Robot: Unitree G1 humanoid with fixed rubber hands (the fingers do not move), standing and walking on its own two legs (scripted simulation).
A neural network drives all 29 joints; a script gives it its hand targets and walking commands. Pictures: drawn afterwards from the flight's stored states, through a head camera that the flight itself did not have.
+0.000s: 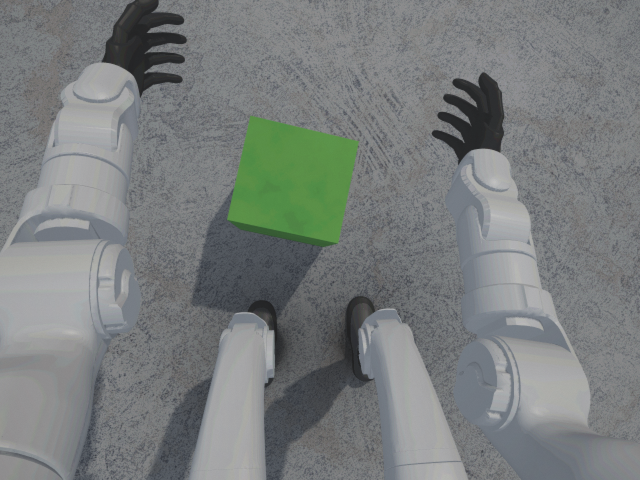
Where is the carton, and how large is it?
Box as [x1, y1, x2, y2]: [227, 116, 358, 246]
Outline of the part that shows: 250,116 227,219 240,229 320,246 337,243 358,141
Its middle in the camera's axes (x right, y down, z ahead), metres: -0.06 -0.10 +0.85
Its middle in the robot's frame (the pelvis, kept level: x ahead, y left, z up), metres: +0.49 +0.02 -0.52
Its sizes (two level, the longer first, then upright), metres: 0.210 0.200 0.250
